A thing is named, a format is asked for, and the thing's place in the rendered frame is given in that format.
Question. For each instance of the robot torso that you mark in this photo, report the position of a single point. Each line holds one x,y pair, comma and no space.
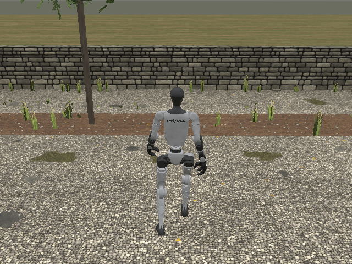
176,133

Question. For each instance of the left robot forearm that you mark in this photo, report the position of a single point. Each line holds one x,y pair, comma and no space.
151,142

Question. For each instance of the robot right upper arm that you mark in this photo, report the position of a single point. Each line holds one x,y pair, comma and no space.
195,126

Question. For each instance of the left robot hand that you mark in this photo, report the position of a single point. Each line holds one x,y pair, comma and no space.
151,153

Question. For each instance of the right robot hand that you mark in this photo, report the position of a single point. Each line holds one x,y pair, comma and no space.
202,168

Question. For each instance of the robot left upper arm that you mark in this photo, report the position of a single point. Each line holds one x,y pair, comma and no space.
156,124

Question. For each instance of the humanoid robot head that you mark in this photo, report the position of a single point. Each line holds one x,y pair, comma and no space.
177,95

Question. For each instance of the right robot forearm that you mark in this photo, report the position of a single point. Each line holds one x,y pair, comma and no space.
200,150

